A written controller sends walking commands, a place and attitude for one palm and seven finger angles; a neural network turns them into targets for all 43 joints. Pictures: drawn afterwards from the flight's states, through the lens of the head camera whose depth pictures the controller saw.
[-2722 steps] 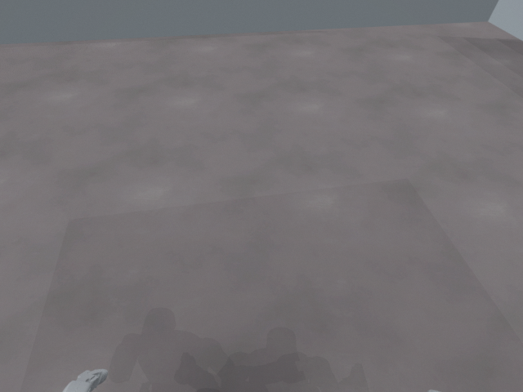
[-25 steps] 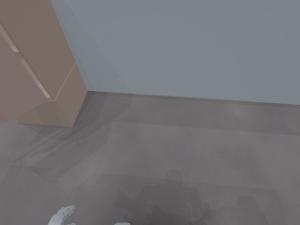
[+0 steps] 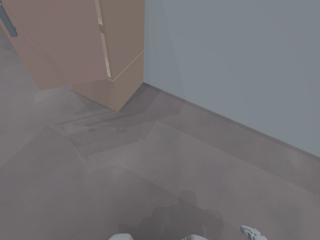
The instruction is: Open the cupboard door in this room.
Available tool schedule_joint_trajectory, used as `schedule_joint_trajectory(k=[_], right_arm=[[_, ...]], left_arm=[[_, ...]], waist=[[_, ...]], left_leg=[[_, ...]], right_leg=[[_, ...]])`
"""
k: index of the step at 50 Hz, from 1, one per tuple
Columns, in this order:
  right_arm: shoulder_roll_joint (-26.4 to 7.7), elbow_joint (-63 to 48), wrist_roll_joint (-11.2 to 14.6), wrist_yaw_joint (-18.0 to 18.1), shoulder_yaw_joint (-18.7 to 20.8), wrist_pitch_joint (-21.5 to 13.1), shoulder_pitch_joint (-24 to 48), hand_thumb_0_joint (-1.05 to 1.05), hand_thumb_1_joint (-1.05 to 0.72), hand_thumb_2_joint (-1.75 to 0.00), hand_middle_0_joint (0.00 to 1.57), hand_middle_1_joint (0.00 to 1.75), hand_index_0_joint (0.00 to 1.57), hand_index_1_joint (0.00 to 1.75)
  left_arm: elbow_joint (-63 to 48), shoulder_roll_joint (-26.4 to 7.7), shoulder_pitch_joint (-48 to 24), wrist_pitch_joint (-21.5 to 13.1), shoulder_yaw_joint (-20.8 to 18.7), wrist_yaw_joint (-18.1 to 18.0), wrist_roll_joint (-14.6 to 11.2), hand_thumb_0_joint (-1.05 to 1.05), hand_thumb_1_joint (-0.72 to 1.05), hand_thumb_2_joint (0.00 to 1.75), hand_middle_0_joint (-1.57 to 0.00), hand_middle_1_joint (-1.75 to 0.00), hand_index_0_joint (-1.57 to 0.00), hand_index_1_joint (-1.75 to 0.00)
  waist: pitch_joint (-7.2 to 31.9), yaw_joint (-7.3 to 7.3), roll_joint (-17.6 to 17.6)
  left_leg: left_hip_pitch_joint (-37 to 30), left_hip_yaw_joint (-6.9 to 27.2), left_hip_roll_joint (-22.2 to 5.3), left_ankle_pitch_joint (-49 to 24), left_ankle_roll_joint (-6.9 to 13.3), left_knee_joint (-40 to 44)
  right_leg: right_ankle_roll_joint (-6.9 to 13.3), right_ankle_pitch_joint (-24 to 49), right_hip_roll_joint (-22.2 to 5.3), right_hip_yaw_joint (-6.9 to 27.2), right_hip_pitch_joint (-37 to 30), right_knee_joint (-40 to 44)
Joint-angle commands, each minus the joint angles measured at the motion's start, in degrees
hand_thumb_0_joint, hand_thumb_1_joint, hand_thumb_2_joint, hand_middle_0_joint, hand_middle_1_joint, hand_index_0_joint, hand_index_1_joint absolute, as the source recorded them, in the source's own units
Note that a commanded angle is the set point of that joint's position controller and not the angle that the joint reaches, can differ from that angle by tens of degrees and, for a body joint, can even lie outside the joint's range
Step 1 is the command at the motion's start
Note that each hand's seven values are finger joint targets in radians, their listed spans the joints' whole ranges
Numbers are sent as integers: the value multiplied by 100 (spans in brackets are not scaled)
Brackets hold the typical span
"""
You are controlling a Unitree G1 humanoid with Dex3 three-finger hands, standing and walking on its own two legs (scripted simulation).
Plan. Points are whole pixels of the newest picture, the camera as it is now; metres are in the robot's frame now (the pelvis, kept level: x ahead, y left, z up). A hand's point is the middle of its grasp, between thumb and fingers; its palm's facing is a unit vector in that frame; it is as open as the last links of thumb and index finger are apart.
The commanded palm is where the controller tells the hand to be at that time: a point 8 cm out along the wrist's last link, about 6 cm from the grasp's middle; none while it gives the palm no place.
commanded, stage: turn to face it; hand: left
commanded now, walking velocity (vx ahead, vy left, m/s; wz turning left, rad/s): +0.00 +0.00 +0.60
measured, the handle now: (6, 18) +0.84 +0.68 +0.03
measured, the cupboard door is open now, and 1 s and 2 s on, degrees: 48 48 48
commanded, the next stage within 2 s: take the last steps up to it in 0.58 s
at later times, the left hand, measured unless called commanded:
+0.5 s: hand out of the picture +0.05 +0.16 -0.13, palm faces +0.24 -0.93 -0.27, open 7.4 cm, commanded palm none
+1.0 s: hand out of the picture -0.05 +0.19 -0.15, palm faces +0.43 -0.88 -0.18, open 7.4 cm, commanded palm none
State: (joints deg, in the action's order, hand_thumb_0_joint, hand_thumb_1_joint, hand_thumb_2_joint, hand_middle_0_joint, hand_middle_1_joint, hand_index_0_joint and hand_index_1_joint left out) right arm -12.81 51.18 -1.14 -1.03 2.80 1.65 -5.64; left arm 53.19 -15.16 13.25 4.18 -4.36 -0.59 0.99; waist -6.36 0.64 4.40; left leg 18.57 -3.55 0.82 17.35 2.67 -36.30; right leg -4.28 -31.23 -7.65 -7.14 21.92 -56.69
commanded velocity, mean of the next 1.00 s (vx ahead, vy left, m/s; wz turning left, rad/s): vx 0.10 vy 0.03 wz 0.30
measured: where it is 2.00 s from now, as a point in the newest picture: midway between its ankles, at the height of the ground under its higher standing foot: (125, 218)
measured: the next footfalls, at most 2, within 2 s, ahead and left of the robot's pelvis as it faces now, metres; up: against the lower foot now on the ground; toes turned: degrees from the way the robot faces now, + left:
right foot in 0.38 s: +0.06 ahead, -0.15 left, +0.00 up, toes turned +9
left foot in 0.78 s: -0.02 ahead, +0.08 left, +0.00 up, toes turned +24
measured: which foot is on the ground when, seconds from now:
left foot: down 0.00-0.38, up 0.40-0.76, down 0.78-1.00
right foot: up 0.00-0.36, down 0.38-0.78, up 0.80-1.00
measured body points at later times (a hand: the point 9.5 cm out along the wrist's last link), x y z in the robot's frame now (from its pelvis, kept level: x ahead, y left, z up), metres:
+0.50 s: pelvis -0.01 -0.05 +0.01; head +0.03 -0.06 +0.46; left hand +0.03 +0.21 -0.11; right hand +0.11 -0.29 -0.14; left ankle -0.03 +0.08 -0.65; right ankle +0.02 -0.16 -0.72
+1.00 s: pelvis +0.00 +0.00 +0.02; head +0.00 +0.02 +0.47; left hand -0.07 +0.24 -0.14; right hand +0.13 -0.20 -0.12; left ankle -0.06 +0.06 -0.72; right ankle +0.06 -0.14 -0.65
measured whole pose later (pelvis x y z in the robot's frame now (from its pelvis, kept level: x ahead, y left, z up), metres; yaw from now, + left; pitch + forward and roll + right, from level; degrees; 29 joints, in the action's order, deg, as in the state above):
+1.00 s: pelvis +0.00 +0.00 +0.02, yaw +23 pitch -1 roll -1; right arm -9.1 57.5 -1.2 0.9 0.7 -1.7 -15.1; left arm 57.6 -13.5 13.8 1.7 -3.7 1.5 1.6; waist -2.6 1.2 2.5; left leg 7.3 -1.3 2.2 13.5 3.6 -21.6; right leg -2.4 -18.6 -5.3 -2.8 28.0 -60.1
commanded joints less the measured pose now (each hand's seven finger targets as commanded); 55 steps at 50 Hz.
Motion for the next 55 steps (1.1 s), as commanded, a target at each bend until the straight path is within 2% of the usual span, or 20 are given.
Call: schedule_joint_trajectory(k=[1,5,12,16,17,18,19,20,22,25,32,34,36,37,38,39,40,41,46,55], right_arm=[[-1248,-252,-14,210,302,-86,-424,0,-90,-90,20,30,20,30],[-1161,-245,-4,200,275,-127,-432,0,-90,-90,20,30,20,30],[-1192,-148,-40,167,347,-53,-630,0,-90,-90,20,30,20,30],[-1112,-215,-3,161,366,-12,-354,0,-90,-90,20,30,20,30],[-997,-247,38,149,353,-9,-321,0,-90,-90,20,30,20,30],[-709,-310,96,113,317,-20,-350,0,-90,-90,20,30,20,30],[-492,-432,85,100,269,-25,-256,0,-90,-90,20,30,20,30],[-723,-402,34,72,315,18,-219,0,-90,-90,20,30,20,30],[-662,-98,4,43,348,131,-430,0,-90,-90,20,30,20,30],[-480,-19,21,-11,272,165,-456,0,-90,-90,20,30,20,30],[-244,-28,69,14,146,71,49,0,-90,-90,20,30,20,30],[-199,65,78,49,106,10,-123,0,-90,-90,20,30,20,30],[-264,215,54,65,80,-64,-503,0,-90,-90,20,30,20,30],[-469,290,42,69,106,-119,-715,0,-90,-90,20,30,20,30],[-905,309,-6,85,218,-169,-939,0,-90,-90,20,30,20,30],[-1373,344,-77,121,320,-144,-1352,0,-90,-90,20,30,20,30],[-1388,422,-91,163,308,-115,-1557,0,-90,-90,20,30,20,30],[-1100,451,-84,202,236,-179,-1483,0,-90,-90,20,30,20,30],[-689,376,-1,256,53,-422,-1203,0,-90,-90,20,30,20,30],[-518,786,-29,232,41,-482,-1848,0,-90,-90,20,30,20,30]], left_arm=[[-647,-475,-441,-207,-100,7,19,0,90,90,-20,-30,-20,-30],[-563,-439,-263,-214,-81,19,9,0,90,90,-20,-30,-20,-30],[-754,-342,-636,-241,-8,-11,-21,0,90,90,-20,-30,-20,-30],[-595,-377,-64,-312,-27,-43,-53,0,90,90,-20,-30,-20,-30],[-539,-508,153,-363,-72,-72,-52,0,90,90,-20,-30,-20,-30],[-516,-917,321,-423,-153,-114,26,0,90,90,-20,-30,-20,-30],[-554,-1241,297,-433,-206,-130,84,0,90,90,-20,-30,-20,-30],[-602,-1169,184,-424,-137,-142,52,0,90,90,-20,-30,-20,-30],[-699,-671,-416,-451,-45,-152,17,0,90,90,-20,-30,-20,-30],[-666,-518,-362,-481,7,-119,5,0,90,90,-20,-30,-20,-30],[-266,-789,415,-500,-94,-114,79,0,90,90,-20,-30,-20,-30],[-158,-783,439,-496,-100,-108,77,0,90,90,-20,-30,-20,-30],[-116,-777,315,-488,-115,-74,11,0,90,90,-20,-30,-20,-30],[-136,-686,215,-463,-99,-42,-23,0,90,90,-20,-30,-20,-30],[-232,-406,176,-438,-63,12,-37,0,90,90,-20,-30,-20,-30],[-431,-108,-99,-416,26,44,-25,0,90,90,-20,-30,-20,-30],[-562,-233,-571,-405,31,52,30,0,90,90,-20,-30,-20,-30],[-471,-219,-732,-399,9,73,79,0,90,90,-20,-30,-20,-30],[-39,-119,-144,-458,39,204,59,0,90,90,-20,-30,-20,-30],[-242,51,-877,-520,149,209,41,0,90,90,-20,-30,-20,-30]], waist=[[821,-223,-1439],[994,-96,-1012],[886,-243,-1435],[1019,34,-1384],[1077,153,-1004],[1168,236,86],[892,273,1314],[766,220,781],[487,-137,802],[466,-168,628],[619,231,599],[768,156,681],[854,-35,594],[867,-158,182],[988,-282,-1039],[844,-512,-2215],[570,-653,-1650],[365,-561,-1716],[441,-110,-1090],[27,-280,-1012]], left_leg=[[-973,1965,-1559,-2303,669,1754],[-1025,1843,-1340,-2024,624,1775],[-802,2238,-1224,-1923,652,1639],[-192,2297,-943,-1888,436,1233],[281,2205,-737,-1451,227,922],[1158,1636,-221,-358,-116,97],[1656,616,454,1494,-475,-1334],[1457,814,128,1688,-417,-2432],[1451,797,-70,975,-501,-3216],[1285,496,-140,533,-605,-3040],[642,40,-84,1012,-603,-956],[209,-46,-17,760,-555,-149],[-676,-121,40,-134,-483,831],[-1332,79,-150,-391,-371,1364],[-1959,1363,-1081,-350,44,1702],[-2161,2759,-2165,-427,798,2135],[-1786,2854,-2368,64,1213,2283],[-1595,2620,-1986,119,1103,2385],[-1462,1604,-1350,-756,781,2476],[-1177,1505,-1413,-445,950,2689]], right_leg=[[-79,694,61,821,1141,-1081],[-141,946,202,790,876,-539],[-81,650,537,639,200,1019],[35,1416,753,531,-1110,2583],[87,1848,567,691,-1820,3341],[378,1670,-444,1726,-2551,3965],[1065,2245,-1819,2915,-2198,4262],[1374,2421,-2020,2681,-1425,4214],[1223,2750,-1235,1895,-1160,4074],[1035,3403,-877,981,-1241,3915],[1230,4381,-1151,978,-1864,3560],[1140,4602,-1091,918,-1889,3298],[816,3583,-953,712,-1440,3123],[587,2523,-789,526,-847,2827],[276,1066,-206,101,155,1915],[89,-522,348,-222,1184,638],[223,-513,261,288,1464,-164],[255,-40,169,508,1681,-501],[225,1261,175,545,1367,-643],[227,1389,226,333,694,1395]])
